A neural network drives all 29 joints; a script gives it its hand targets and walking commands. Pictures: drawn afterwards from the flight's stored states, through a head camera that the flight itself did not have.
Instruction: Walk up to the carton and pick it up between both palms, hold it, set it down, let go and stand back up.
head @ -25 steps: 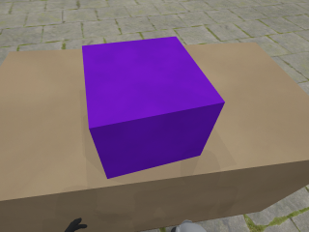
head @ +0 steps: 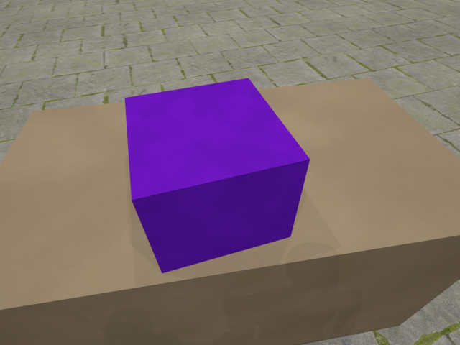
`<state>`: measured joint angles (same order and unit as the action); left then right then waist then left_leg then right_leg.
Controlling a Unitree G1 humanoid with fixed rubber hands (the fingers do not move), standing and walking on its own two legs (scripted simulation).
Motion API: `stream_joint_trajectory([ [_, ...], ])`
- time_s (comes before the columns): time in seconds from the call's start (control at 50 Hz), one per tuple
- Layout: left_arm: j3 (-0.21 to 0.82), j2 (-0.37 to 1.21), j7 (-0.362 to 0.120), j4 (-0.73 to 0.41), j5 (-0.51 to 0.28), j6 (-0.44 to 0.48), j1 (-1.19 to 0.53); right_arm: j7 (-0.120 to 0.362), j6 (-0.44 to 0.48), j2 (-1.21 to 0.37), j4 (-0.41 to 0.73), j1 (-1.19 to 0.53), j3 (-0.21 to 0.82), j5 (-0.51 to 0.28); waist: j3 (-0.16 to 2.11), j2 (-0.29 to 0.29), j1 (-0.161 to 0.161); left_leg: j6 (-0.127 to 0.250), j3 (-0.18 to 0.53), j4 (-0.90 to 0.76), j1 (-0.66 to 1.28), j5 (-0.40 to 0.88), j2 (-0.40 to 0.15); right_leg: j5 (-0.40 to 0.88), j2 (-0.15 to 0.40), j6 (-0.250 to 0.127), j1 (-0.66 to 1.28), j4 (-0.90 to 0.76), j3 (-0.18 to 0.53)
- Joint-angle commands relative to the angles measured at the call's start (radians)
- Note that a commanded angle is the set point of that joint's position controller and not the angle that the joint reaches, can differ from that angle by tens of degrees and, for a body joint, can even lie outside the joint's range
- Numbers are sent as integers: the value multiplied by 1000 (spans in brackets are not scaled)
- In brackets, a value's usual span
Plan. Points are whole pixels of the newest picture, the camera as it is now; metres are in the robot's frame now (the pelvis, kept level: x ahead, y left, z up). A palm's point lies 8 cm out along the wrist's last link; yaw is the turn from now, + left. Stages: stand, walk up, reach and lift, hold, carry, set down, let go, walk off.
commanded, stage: walk up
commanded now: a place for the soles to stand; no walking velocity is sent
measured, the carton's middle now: (208, 168) +0.47 +0.07 +0.06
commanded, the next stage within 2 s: none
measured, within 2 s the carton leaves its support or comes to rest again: neither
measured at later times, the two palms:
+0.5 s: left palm out of the picture +0.07 +0.25 -0.13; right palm out of the picture +0.00 -0.28 -0.12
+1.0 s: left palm out of the picture -0.07 +0.09 -0.14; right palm out of the picture +0.02 -0.41 -0.13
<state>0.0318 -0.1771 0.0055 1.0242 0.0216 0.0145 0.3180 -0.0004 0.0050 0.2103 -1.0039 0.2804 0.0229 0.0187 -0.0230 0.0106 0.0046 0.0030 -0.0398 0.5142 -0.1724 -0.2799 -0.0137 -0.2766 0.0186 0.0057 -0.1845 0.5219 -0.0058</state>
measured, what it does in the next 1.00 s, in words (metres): steps to the right, turning left: right foot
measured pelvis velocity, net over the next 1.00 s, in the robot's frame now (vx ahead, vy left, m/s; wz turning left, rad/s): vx -0.11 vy -0.17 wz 0.28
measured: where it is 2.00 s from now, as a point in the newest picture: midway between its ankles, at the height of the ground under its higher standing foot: outside the picture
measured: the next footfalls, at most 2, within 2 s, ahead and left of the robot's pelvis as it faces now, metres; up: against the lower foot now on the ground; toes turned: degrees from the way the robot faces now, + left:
right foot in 0.68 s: +0.08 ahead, -0.25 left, +0.00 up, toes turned +8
left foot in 1.10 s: -0.17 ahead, -0.07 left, +0.00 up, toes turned +19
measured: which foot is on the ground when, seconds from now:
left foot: down 0.00-0.68, up 0.70-1.00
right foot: down 0.00-0.34, up 0.36-0.66, down 0.68-1.00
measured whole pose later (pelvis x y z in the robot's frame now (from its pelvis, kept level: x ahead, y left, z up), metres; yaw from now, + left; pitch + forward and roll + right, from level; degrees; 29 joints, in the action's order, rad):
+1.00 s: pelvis -0.11 -0.17 -0.02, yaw +16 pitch -3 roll +0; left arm 0.03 -0.21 0.04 0.85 0.03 -0.02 0.16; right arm 0.01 -0.06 0.28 -0.85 0.27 -0.05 0.02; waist -0.08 -0.01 0.00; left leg -0.03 0.04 1.02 -0.35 -0.58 0.04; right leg -0.16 0.08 -0.04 -0.42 0.62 -0.11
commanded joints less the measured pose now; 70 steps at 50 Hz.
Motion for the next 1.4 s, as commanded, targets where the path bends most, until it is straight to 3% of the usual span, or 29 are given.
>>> stream_joint_trajectory([
  [0.0,-37,-157,11,-51,-3,24,20,-13,23,148,40,-6,-28,3,-107,-29,2,49,112,-117,-66,-12,-63,-45,78,-70,-60,-164,131],
  [0.26,-17,-125,15,-43,7,22,32,-18,20,168,12,44,-23,-5,-61,23,-8,60,130,-135,-14,146,-98,91,44,-50,-31,-67,63],
  [0.28,-77,-287,15,-86,23,-23,-164,-55,35,194,63,85,-52,-2,-157,-45,-53,109,346,-128,-20,566,-233,166,59,-10,-191,108,8],
  [0.3,-88,-253,13,-101,21,-50,-154,-79,40,247,43,171,-74,-9,-84,7,-58,173,437,-112,94,792,-330,-23,26,2,-248,199,-20],
  [0.34,-87,-191,14,-145,38,-77,-187,-101,47,252,12,257,-79,-11,-12,74,-80,240,503,-67,242,962,-414,-308,22,4,-405,443,13],
  [0.42,-81,-176,-3,-170,38,-102,-222,-115,49,246,103,122,-110,2,12,124,-47,215,405,-67,107,673,-308,-197,65,35,-389,591,93],
  [0.44,-79,-164,-3,-156,40,-107,-221,-116,45,238,131,114,-108,3,2,41,-35,189,352,-68,61,626,-270,-134,71,44,-385,566,70],
  [0.48,-76,-167,-13,-190,29,-122,-225,-112,33,243,166,50,-114,16,12,132,-7,172,331,-63,-30,600,-240,-103,54,57,-314,537,63],
  [0.58,-71,-179,-20,-210,-15,-112,-180,-80,12,273,243,-72,-121,29,99,176,3,102,307,59,-200,541,-190,-33,33,22,-15,195,18],
  [0.62,-68,-214,-13,-176,-15,-101,-89,-68,-2,226,238,-56,-117,18,105,35,21,32,257,230,-283,280,-59,115,5,6,124,-47,-7],
  [0.64,-88,-340,-11,-213,1,-90,-81,-66,-11,152,248,10,-93,7,130,-226,29,-30,215,407,-403,-90,87,250,243,-40,148,-127,269],
  [0.66,-94,-363,1,-255,-5,-89,-136,-72,-26,99,248,56,-69,4,114,-293,3,-49,168,585,-422,-452,104,367,369,-152,28,-137,354],
  [0.68,-91,-333,6,-267,11,-94,-196,-93,-32,115,232,40,-76,0,62,-277,27,-56,199,752,-375,-438,83,280,396,-254,-137,-164,379],
  [0.7,-83,-307,6,-276,8,-97,-245,-97,-33,161,238,10,-92,-2,18,-296,13,-44,208,823,-394,-396,91,114,379,-262,-202,-219,419],
  [0.74,-70,-242,5,-285,-7,-94,-340,-71,-35,185,222,40,-109,-3,-75,-213,-43,-36,177,819,-306,-282,35,-24,258,-190,-300,-224,209],
  [0.78,-57,-244,7,-294,12,-72,-359,-47,-39,179,192,108,-112,8,0,-181,-74,-33,164,815,-312,-213,75,-126,234,-148,-220,-209,162],
  [0.8,-64,-265,12,-295,18,-64,-327,-39,-36,186,201,120,-108,11,28,-225,-49,-48,126,782,-317,-218,52,-151,240,-185,-191,-200,188],
  [0.84,-67,-238,27,-255,22,-28,-211,-17,-38,198,192,60,-106,10,27,-115,7,-35,145,725,-366,-217,29,-313,299,-210,-107,-230,349],
  [0.92,-72,-258,63,-226,18,-9,-104,10,-57,162,202,87,-101,0,70,-124,7,-31,138,418,-320,-343,-7,-514,403,-222,-5,-294,438],
  [0.96,-78,-262,61,-228,11,-18,-94,26,-60,173,184,145,-99,0,37,-158,-8,-15,61,349,-196,-367,27,-558,358,-175,-116,-351,323],
  [1.0,-98,-294,48,-237,19,-44,-182,36,-64,149,145,324,-87,-14,10,-272,-94,2,-89,157,68,-249,66,-602,234,-88,-347,-327,125],
  [1.02,-100,-255,46,-240,26,-53,-199,42,-54,145,117,390,-82,-4,-23,-171,-139,19,-123,57,204,-181,92,-567,151,-12,-470,-210,4],
  [1.04,-89,-203,44,-237,29,-57,-210,36,-48,127,79,451,-74,2,-76,79,-184,52,32,-94,173,-240,34,-584,44,14,-547,152,-104],
  [1.06,-58,-125,34,-283,16,-63,-230,20,-31,183,117,358,-69,5,-160,313,-176,92,590,-259,-7,-557,-230,-477,-101,22,-731,505,-57],
  [1.1,-68,-127,18,-306,13,-52,-197,-23,-18,232,172,174,-71,19,-256,95,-85,179,753,-441,-225,-846,-361,-259,-24,3,-697,620,172],
  [1.12,-81,-151,0,-256,11,-49,-102,-27,-6,229,180,114,-77,9,-234,20,-15,88,635,-452,-205,-716,-308,-141,-33,10,-597,606,180],
  [1.18,-101,-181,-19,-157,28,-32,92,-27,22,222,191,8,-78,13,-76,100,59,48,368,-369,-79,-466,-213,-12,-37,28,-494,608,110],
  [1.28,-89,-153,-29,-143,43,-30,39,-18,41,147,100,202,-76,21,-110,41,-27,76,338,-379,81,-431,-236,16,-26,40,-544,521,52],
  [1.38,-82,-160,-18,-191,28,-10,-39,-26,43,166,77,279,-76,21,-116,118,-78,137,336,-376,211,-436,-257,-36,9,58,-581,314,-6],
])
